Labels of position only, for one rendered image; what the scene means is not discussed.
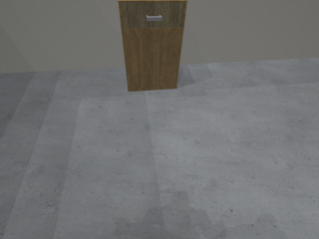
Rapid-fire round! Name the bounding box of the cabinet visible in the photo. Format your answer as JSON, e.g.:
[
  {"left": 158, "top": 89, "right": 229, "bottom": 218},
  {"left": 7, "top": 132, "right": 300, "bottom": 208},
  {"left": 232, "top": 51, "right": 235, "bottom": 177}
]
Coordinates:
[{"left": 118, "top": 0, "right": 187, "bottom": 92}]

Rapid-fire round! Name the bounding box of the drawer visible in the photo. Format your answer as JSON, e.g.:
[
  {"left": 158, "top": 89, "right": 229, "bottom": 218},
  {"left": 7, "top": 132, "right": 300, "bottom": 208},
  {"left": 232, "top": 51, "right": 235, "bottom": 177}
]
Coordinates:
[{"left": 122, "top": 2, "right": 184, "bottom": 29}]

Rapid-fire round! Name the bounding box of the handle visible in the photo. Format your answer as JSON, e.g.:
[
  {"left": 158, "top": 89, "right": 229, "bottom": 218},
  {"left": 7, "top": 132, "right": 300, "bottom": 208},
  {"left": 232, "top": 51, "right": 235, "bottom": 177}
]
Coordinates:
[{"left": 146, "top": 15, "right": 162, "bottom": 21}]

